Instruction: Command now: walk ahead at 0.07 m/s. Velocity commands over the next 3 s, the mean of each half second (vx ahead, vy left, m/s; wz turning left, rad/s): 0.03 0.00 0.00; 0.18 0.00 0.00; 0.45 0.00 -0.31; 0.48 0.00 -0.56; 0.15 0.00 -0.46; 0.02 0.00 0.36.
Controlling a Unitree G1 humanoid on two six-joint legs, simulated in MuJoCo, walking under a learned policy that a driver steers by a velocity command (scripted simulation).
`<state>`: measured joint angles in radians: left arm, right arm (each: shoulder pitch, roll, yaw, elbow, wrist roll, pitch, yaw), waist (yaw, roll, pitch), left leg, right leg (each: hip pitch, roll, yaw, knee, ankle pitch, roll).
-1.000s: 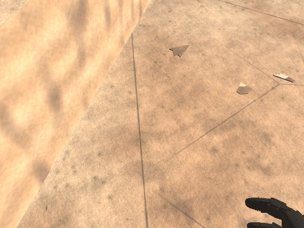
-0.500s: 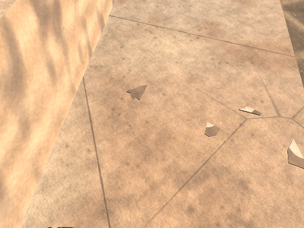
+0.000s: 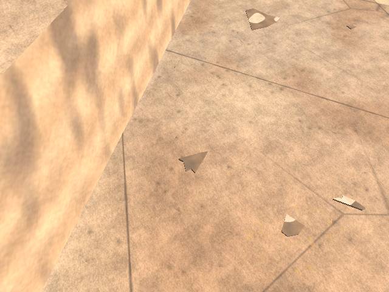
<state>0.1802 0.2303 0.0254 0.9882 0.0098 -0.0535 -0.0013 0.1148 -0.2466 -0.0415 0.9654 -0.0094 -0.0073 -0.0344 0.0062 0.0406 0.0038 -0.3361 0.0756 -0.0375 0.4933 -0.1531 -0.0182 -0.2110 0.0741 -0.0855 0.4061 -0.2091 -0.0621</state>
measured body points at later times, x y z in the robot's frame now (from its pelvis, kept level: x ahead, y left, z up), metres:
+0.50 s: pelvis +0.04 +0.02 +0.00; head +0.05 +0.02 +0.45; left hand +0.08 +0.27 -0.15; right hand +0.13 -0.24 -0.14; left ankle +0.06 +0.14 -0.74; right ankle +0.00 -0.09 -0.74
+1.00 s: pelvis +0.10 +0.06 -0.01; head +0.11 +0.08 +0.44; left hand +0.09 +0.32 -0.17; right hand +0.15 -0.21 -0.14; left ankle +0.10 +0.16 -0.74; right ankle +0.01 -0.08 -0.70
